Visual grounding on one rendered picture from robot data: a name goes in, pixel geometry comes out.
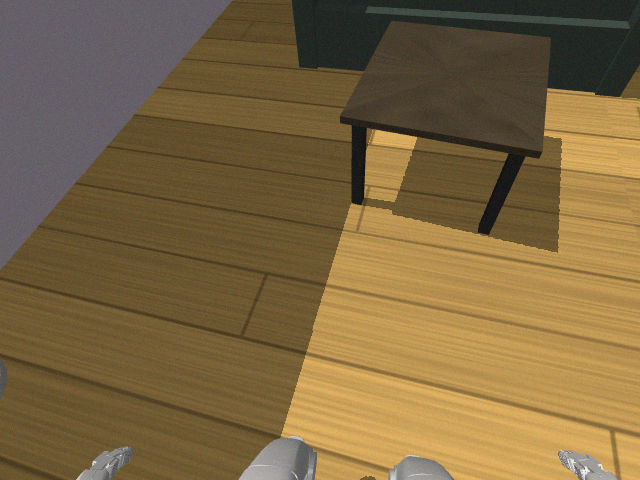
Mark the coffee table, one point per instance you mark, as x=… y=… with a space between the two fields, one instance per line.
x=477 y=88

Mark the left robot hand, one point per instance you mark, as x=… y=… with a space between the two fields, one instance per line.
x=105 y=466

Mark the sofa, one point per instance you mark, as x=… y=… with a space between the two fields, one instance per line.
x=595 y=44

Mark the right robot hand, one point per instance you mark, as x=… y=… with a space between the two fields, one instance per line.
x=585 y=467

